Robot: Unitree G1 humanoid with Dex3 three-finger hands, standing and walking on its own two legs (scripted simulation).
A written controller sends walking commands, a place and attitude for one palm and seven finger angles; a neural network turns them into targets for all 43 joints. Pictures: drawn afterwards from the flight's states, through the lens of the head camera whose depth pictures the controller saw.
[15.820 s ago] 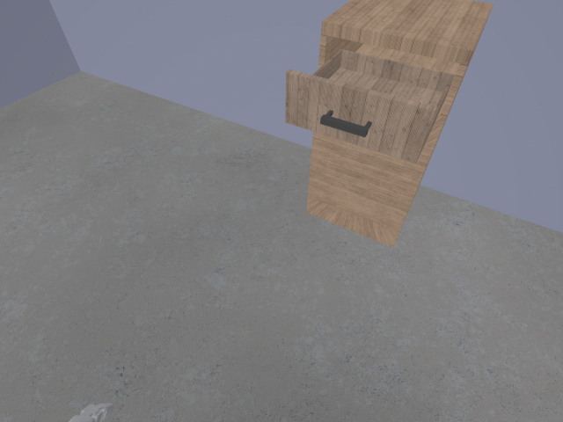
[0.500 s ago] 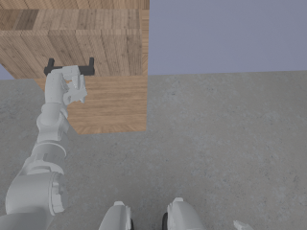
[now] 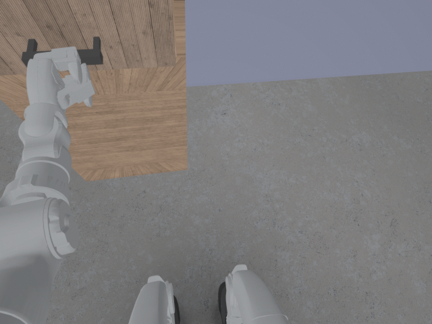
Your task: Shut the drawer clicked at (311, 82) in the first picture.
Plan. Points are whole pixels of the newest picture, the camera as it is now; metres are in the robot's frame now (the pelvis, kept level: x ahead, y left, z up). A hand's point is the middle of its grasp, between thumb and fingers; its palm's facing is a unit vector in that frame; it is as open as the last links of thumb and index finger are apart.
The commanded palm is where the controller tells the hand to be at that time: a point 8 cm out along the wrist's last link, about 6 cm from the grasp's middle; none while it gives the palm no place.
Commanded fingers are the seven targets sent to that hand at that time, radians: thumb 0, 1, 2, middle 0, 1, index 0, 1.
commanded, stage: push the drawer shut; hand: left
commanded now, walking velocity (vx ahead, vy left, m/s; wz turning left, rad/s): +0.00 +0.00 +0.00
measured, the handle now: (64, 50) +0.60 +0.21 +0.07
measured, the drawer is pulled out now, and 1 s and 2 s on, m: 0.03 0.00 0.00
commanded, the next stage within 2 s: pull the fist back off the drawer in 0.48 s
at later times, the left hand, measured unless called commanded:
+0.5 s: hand (83, 67) +0.57 +0.18 +0.06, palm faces +0.05 -1.00 -0.06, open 3.3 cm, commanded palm +0.58 +0.21 +0.07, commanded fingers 0.00 0.90 0.90 -1.40 -1.60 -1.40 -1.60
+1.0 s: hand (87, 68) +0.56 +0.18 +0.07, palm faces +0.07 -1.00 -0.03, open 3.4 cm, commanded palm +0.54 +0.20 +0.07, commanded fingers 0.00 0.90 0.90 -1.40 -1.60 -1.40 -1.60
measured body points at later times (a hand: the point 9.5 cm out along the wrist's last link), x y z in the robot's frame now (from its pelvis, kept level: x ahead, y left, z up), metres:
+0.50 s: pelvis +0.00 +0.01 -0.01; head +0.17 +0.04 +0.41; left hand +0.56 +0.24 +0.07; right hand -0.03 -0.25 -0.11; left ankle +0.02 +0.10 -0.65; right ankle +0.04 -0.11 -0.65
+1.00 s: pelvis -0.01 +0.01 -0.01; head +0.16 +0.04 +0.41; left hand +0.55 +0.23 +0.07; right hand -0.04 -0.25 -0.11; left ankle +0.02 +0.10 -0.65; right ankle +0.04 -0.11 -0.65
